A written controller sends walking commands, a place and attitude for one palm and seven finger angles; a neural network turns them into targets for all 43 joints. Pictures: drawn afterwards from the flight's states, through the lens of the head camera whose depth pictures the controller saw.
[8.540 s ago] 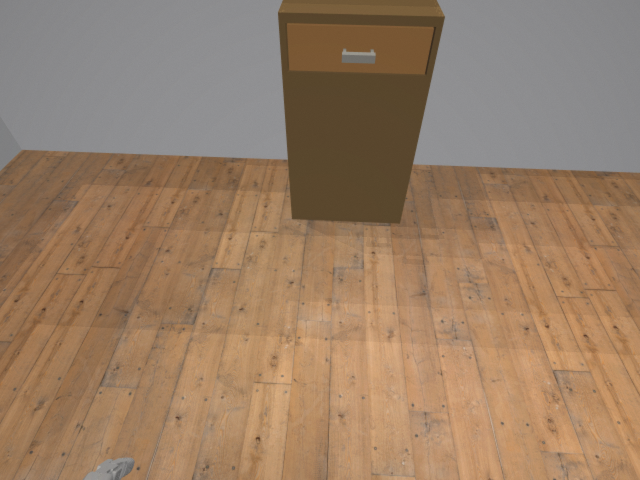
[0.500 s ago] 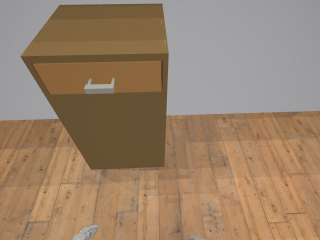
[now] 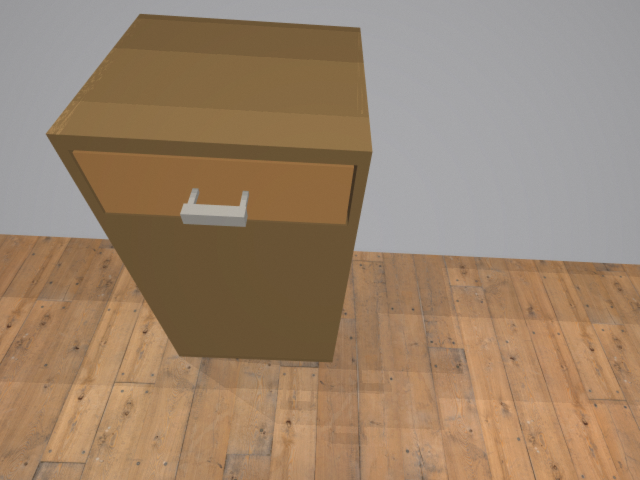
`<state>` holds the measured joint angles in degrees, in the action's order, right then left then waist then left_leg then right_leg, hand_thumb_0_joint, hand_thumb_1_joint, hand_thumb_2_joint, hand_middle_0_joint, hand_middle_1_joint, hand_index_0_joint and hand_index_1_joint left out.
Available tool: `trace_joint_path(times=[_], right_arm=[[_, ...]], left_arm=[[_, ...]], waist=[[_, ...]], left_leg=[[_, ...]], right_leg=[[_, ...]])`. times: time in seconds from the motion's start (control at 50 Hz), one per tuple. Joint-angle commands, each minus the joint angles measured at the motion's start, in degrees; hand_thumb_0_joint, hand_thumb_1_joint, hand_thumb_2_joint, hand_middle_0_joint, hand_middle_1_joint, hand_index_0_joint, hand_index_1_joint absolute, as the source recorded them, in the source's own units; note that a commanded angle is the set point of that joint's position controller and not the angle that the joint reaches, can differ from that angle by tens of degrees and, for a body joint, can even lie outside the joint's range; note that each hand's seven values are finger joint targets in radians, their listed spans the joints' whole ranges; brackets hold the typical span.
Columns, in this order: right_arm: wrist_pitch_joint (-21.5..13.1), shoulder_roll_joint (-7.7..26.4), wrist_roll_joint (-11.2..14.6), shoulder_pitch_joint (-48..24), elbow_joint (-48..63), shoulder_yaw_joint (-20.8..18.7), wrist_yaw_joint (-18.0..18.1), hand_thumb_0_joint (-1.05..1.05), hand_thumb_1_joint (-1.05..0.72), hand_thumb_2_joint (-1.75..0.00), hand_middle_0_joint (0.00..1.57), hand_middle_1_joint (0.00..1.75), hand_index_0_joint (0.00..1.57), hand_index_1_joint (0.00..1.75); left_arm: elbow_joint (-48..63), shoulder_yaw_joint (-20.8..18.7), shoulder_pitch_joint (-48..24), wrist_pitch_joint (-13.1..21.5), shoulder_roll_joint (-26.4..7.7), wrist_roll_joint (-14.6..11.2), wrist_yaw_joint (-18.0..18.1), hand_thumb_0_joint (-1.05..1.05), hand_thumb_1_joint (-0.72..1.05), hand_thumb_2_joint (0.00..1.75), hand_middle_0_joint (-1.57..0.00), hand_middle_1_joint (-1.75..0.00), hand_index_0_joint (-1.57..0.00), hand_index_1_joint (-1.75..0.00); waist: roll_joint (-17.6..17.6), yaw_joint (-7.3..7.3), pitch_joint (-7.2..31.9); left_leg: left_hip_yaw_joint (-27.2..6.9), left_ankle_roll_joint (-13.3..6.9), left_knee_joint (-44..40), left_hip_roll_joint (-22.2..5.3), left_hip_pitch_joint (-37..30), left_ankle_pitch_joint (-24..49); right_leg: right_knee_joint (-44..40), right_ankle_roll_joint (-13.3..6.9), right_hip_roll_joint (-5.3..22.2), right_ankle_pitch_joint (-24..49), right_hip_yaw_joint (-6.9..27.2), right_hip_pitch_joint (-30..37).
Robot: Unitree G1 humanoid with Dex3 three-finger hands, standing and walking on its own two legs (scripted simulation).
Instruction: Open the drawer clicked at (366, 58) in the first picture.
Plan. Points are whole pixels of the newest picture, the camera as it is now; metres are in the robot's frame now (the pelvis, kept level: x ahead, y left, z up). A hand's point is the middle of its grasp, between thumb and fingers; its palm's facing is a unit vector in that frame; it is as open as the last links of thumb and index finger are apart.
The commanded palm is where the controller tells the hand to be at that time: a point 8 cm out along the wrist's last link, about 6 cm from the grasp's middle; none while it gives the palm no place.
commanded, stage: come to a stop and stand still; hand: left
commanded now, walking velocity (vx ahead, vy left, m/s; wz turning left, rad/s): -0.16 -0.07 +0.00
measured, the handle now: (217, 205) +0.51 +0.23 -0.01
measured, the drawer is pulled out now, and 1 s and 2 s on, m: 0.00 0.00 0.00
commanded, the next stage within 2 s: look again from close up in 1.40 s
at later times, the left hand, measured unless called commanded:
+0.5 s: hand out of the picture +0.00 +0.10 -0.14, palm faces +0.09 -0.95 -0.29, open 7.3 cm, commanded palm none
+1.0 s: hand out of the picture -0.05 +0.15 -0.18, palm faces +0.10 -0.98 -0.17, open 7.4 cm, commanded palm none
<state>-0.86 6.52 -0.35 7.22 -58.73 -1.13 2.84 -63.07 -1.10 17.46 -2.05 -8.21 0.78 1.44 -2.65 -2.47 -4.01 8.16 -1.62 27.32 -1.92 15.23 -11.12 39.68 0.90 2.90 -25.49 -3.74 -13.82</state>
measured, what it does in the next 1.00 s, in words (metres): steps on the spot: right foot, then left foot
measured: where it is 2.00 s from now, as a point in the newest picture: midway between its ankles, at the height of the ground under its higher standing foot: outside the picture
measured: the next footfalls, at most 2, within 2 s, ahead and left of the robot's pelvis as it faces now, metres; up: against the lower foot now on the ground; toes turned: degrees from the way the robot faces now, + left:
right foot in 0.20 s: +0.01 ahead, -0.16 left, +0.00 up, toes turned -3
left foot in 0.84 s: -0.02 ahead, +0.11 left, +0.00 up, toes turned +1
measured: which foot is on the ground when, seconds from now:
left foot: down 0.00-0.22, up 0.24-0.82, down 0.84-1.00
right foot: up 0.00-0.18, down 0.20-1.00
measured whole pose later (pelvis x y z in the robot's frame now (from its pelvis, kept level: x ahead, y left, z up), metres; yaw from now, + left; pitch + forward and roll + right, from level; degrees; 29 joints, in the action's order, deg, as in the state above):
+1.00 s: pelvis -0.03 -0.02 +0.00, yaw +1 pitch +0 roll +0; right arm 0.0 9.0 -0.5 10.7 -61.0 -0.4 1.6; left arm -64.5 -1.3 17.0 -0.9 -9.5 1.1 1.4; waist -2.0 -3.3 -0.8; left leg 1.7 1.0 25.4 -1.4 8.8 -16.3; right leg 26.9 2.3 4.3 -15.0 -3.3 -11.4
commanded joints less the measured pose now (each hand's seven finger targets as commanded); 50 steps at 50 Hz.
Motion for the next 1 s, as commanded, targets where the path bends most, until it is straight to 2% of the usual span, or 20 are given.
trace_joint_path(times=[0.0,0.08,0.14,0.16,0.18,0.2,0.22,0.24,0.28,0.34,0.44,0.54,0.68,0.74,0.78,0.8,0.82,0.86,0.9,0.98], right_arm=[[1.36,13.70,-0.65,7.44,0.47,-3.91,1.13,0.00,-0.90,-0.90,0.20,0.30,0.20,0.30],[1.72,13.49,-1.04,3.18,2.36,-4.36,0.23,0.00,-0.90,-0.90,0.20,0.30,0.20,0.30],[1.97,11.98,-0.77,1.32,2.25,-3.78,-0.93,0.00,-0.90,-0.90,0.20,0.30,0.20,0.30],[2.04,9.59,-0.41,1.74,2.02,-3.33,-1.36,0.00,-0.90,-0.90,0.20,0.30,0.20,0.30],[2.47,5.36,0.16,2.52,2.50,-2.41,-1.88,0.00,-0.90,-0.90,0.20,0.30,0.20,0.30],[3.03,5.75,-0.14,0.75,3.78,-2.18,-2.42,0.00,-0.90,-0.90,0.20,0.30,0.20,0.30],[3.22,7.03,-0.36,0.61,3.65,-2.56,-2.89,0.00,-0.90,-0.90,0.20,0.30,0.20,0.30],[3.77,7.27,-0.66,-0.21,3.24,-2.67,-2.95,0.00,-0.90,-0.90,0.20,0.30,0.20,0.30],[3.39,8.38,-0.89,3.32,0.80,-2.61,-2.84,0.00,-0.90,-0.90,0.20,0.30,0.20,0.30],[3.16,9.11,-0.65,7.69,-0.53,-2.87,-3.01,0.00,-0.90,-0.90,0.20,0.30,0.20,0.30],[4.06,10.01,-0.85,6.13,1.12,-3.16,-2.57,0.00,-0.90,-0.90,0.20,0.30,0.20,0.30],[4.37,9.52,-0.82,5.40,2.33,-2.85,-2.76,0.00,-0.90,-0.90,0.20,0.30,0.20,0.30],[2.63,7.89,-0.14,4.56,2.29,-1.75,-2.76,0.00,-0.90,-0.90,0.20,0.30,0.20,0.30],[1.71,7.27,0.07,8.45,0.38,-1.28,-2.26,0.00,-0.90,-0.90,0.20,0.30,0.20,0.30],[0.49,9.82,-0.08,11.04,-0.92,-1.32,-1.85,0.00,-0.90,-0.90,0.20,0.30,0.20,0.30],[0.29,12.35,-0.48,9.59,-0.33,-1.64,-1.62,0.00,-0.90,-0.90,0.20,0.30,0.20,0.30],[0.67,13.57,-0.61,7.59,0.26,-1.56,-1.49,0.00,-0.90,-0.90,0.20,0.30,0.20,0.30],[0.72,12.38,-0.78,4.52,0.60,-1.16,-1.21,0.00,-0.90,-0.90,0.20,0.30,0.20,0.30],[0.30,10.22,-0.39,5.80,-0.84,-0.36,-0.97,0.00,-0.90,-0.90,0.20,0.30,0.20,0.30],[-0.09,8.93,-0.09,7.79,-1.83,-0.11,-0.74,0.00,-0.90,-0.90,0.20,0.30,0.20,0.30]], left_arm=[[4.55,-2.18,3.14,-0.29,-5.18,0.35,0.45,0.00,0.90,0.90,-0.20,-0.30,-0.20,-0.30],[6.00,-2.42,2.79,-0.25,-3.62,0.22,0.06,0.00,0.90,0.90,-0.20,-0.30,-0.20,-0.30],[4.61,-2.21,6.34,0.80,-3.66,0.33,0.01,0.00,0.90,0.90,-0.20,-0.30,-0.20,-0.30],[3.89,-2.26,7.63,1.40,-5.20,0.64,0.18,0.00,0.90,0.90,-0.20,-0.30,-0.20,-0.30],[4.29,-2.19,4.94,2.26,-9.42,1.08,0.38,0.00,0.90,0.90,-0.20,-0.30,-0.20,-0.30],[6.09,-2.40,1.75,2.05,-12.40,0.89,0.34,0.00,0.90,0.90,-0.20,-0.30,-0.20,-0.30],[7.15,-2.40,-0.80,1.76,-13.21,0.93,0.28,0.00,0.90,0.90,-0.20,-0.30,-0.20,-0.30],[7.34,-2.75,-1.89,1.86,-12.62,1.09,0.61,0.00,0.90,0.90,-0.20,-0.30,-0.20,-0.30],[6.88,-2.33,-2.85,2.39,-10.75,0.63,0.66,0.00,0.90,0.90,-0.20,-0.30,-0.20,-0.30],[6.95,-2.92,-1.08,2.77,-11.38,0.33,0.67,0.00,0.90,0.90,-0.20,-0.30,-0.20,-0.30],[5.45,-3.57,4.48,2.84,-11.12,0.18,1.48,0.00,0.90,0.90,-0.20,-0.30,-0.20,-0.30],[5.26,-3.51,4.64,2.79,-11.24,0.65,1.80,0.00,0.90,0.90,-0.20,-0.30,-0.20,-0.30],[4.79,-3.39,2.35,2.34,-11.80,1.38,0.74,0.00,0.90,0.90,-0.20,-0.30,-0.20,-0.30],[3.64,-2.97,0.65,2.11,-11.23,0.77,0.59,0.00,0.90,0.90,-0.20,-0.30,-0.20,-0.30],[3.52,-2.14,1.09,1.75,-8.05,0.07,0.58,0.00,0.90,0.90,-0.20,-0.30,-0.20,-0.30],[3.40,-1.59,2.63,1.52,-5.63,-0.11,0.41,0.00,0.90,0.90,-0.20,-0.30,-0.20,-0.30],[2.90,-1.21,2.88,1.47,-4.53,0.08,0.41,0.00,0.90,0.90,-0.20,-0.30,-0.20,-0.30],[2.23,-0.77,3.09,1.80,-3.49,0.50,-0.04,0.00,0.90,0.90,-0.20,-0.30,-0.20,-0.30],[0.90,-0.68,1.89,1.78,-5.12,0.30,0.06,0.00,0.90,0.90,-0.20,-0.30,-0.20,-0.30],[-0.72,-0.39,2.71,2.30,-6.37,0.13,0.26,0.00,0.90,0.90,-0.20,-0.30,-0.20,-0.30]], waist=[[9.89,3.40,9.21],[10.03,2.47,11.75],[9.97,0.40,10.22],[4.36,-0.23,9.64],[-8.78,1.20,6.06],[-12.67,0.37,2.05],[-8.23,0.63,0.13],[-11.30,0.48,-3.38],[-6.50,1.64,-6.33],[-2.75,1.44,-1.84],[-4.26,-1.08,2.89],[-6.54,-1.09,4.04],[-10.39,-0.41,3.03],[-9.93,2.01,3.93],[0.57,2.69,4.76],[9.03,1.50,3.64],[10.20,0.84,1.50],[5.15,-0.27,-3.04],[12.62,0.53,-1.72],[5.95,1.24,2.12]], left_leg=[[-14.23,-10.82,-5.27,-20.54,-14.55,45.53],[-11.04,-8.57,-5.30,-17.79,-10.03,31.44],[-8.60,-4.24,-3.57,-12.59,-0.58,9.10],[-6.69,-1.28,0.53,-8.19,2.48,-1.81],[-3.53,2.45,6.25,-2.19,7.25,-13.08],[-5.10,2.75,11.06,-1.08,6.90,-17.17],[-6.86,2.38,14.76,-1.57,5.15,-16.86],[-7.69,2.22,17.62,-1.59,8.12,-15.10],[-9.46,1.98,21.51,-1.43,10.21,-9.33],[-9.28,2.98,25.19,-0.09,12.79,-7.29],[-10.72,4.86,30.80,0.54,17.01,-8.16],[-10.84,5.06,29.80,-0.07,16.13,-9.69],[-6.40,3.65,11.94,1.02,4.05,-11.11],[-4.47,3.36,-1.27,1.84,-6.41,-1.67],[-9.01,2.16,-7.26,-3.46,-12.80,3.57],[-16.88,-0.65,-9.67,-10.10,-9.90,4.03],[-18.93,-3.05,-13.18,-13.20,-3.23,-2.01],[-15.43,-2.02,-13.05,-9.74,2.69,-7.18],[-13.01,-0.89,-12.39,-7.24,-0.20,2.41],[-9.27,0.59,-6.72,-5.05,-6.03,11.22]], right_leg=[[13.82,0.06,0.61,-5.94,3.71,-10.82],[8.90,0.14,0.43,-1.63,2.44,-6.80],[-8.08,0.27,-0.39,10.20,-0.40,4.21],[-17.29,0.28,1.60,13.93,2.67,7.25],[-24.77,-2.78,11.22,7.61,15.56,3.70],[-31.04,-6.28,16.95,-1.60,21.40,-4.62],[-33.36,-8.24,17.59,-11.51,21.52,-9.65],[-34.48,-7.17,16.49,-11.98,23.44,-10.88],[-32.01,-6.42,15.12,-0.35,20.31,-7.60],[-27.06,-6.79,14.77,16.79,14.90,2.33],[-22.22,-8.05,16.95,36.30,13.71,12.96],[-22.41,-9.92,17.40,33.27,14.80,12.93],[-23.83,-9.52,13.70,23.82,12.53,4.96],[-20.00,-6.18,10.31,21.67,9.27,0.27],[-14.03,-3.14,5.46,13.56,5.87,-4.54],[-11.95,-1.34,2.46,7.83,3.04,-6.20],[-10.83,-0.51,1.39,5.23,0.54,-2.98],[-13.02,-0.46,1.31,12.44,0.79,-1.29],[-14.03,-0.26,2.24,15.87,1.21,1.64],[-17.50,-0.51,3.61,21.99,3.18,3.63]])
